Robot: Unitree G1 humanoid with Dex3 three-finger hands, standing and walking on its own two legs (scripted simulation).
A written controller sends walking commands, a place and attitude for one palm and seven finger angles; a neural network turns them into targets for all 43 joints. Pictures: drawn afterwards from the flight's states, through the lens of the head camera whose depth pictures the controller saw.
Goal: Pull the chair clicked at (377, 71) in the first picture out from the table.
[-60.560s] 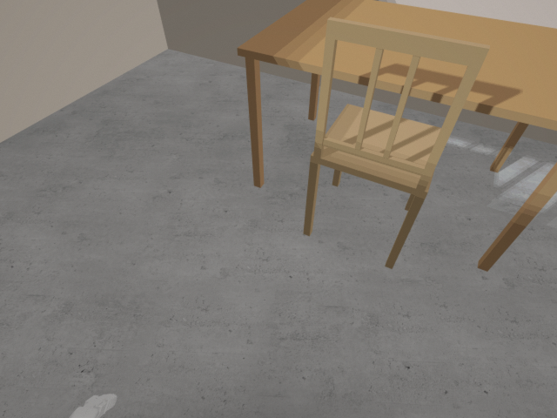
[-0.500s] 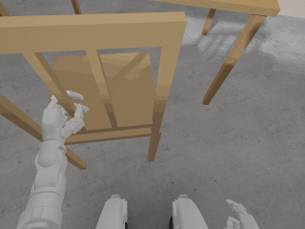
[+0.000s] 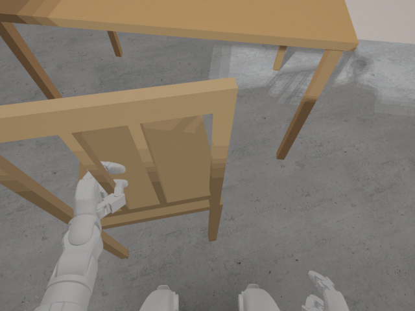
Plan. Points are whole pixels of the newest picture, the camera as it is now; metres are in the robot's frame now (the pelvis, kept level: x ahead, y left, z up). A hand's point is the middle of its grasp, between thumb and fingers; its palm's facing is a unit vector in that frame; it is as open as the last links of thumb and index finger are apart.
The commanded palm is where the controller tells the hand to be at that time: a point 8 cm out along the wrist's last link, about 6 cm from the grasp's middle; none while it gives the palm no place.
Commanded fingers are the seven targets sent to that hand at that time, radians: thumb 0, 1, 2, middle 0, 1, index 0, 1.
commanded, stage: step backward, pulling the chair out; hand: left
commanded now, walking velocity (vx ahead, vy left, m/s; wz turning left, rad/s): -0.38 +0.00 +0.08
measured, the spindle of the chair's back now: (104, 178) +0.37 +0.20 +0.00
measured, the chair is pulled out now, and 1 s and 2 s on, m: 0.36 0.48 0.60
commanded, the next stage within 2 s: stop walking, hand still on the chair in 1.88 s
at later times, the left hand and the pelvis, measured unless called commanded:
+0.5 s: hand (134, 235) +0.26 +0.13 -0.02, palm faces +0.04 -0.99 -0.16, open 5.1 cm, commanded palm +0.25 +0.19 -0.02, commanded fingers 0.00 0.90 0.90 -0.50 -1.45 -0.50 -1.45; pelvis -0.06 -0.01 +0.05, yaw -1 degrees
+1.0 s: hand (133, 258) +0.22 +0.13 -0.02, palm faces +0.04 -0.98 -0.21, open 5.3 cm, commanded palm +0.20 +0.18 -0.02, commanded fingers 0.00 0.90 0.90 -0.50 -1.45 -0.50 -1.45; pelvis -0.10 -0.01 +0.04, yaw -1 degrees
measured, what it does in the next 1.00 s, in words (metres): shifts its weight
